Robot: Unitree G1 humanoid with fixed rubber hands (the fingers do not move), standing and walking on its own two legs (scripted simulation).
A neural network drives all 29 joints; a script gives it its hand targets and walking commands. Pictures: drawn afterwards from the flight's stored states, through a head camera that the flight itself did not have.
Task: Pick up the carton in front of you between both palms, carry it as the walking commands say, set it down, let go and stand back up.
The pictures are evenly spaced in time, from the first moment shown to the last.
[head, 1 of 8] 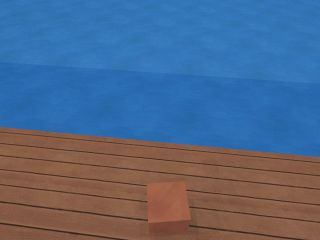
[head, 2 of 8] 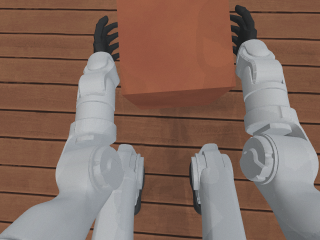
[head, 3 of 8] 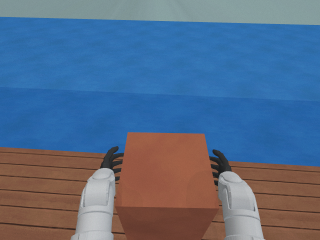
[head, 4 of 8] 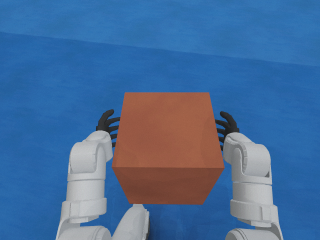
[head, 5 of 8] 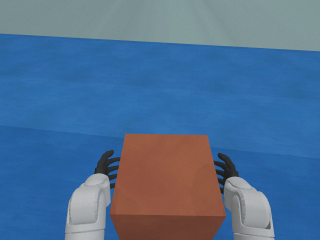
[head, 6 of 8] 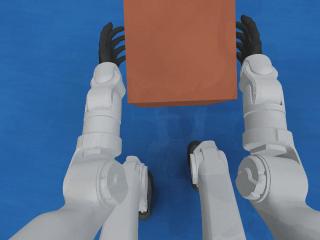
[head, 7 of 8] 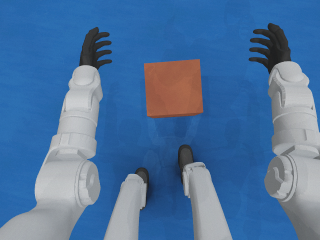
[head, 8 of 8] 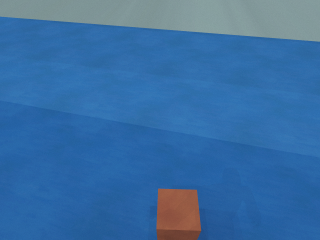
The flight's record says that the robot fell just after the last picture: no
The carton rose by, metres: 0.69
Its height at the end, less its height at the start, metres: -0.15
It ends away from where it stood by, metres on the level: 2.96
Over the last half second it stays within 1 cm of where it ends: yes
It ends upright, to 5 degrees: yes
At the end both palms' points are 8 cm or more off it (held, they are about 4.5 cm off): yes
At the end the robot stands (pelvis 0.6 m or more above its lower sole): yes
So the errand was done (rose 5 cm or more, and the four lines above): yes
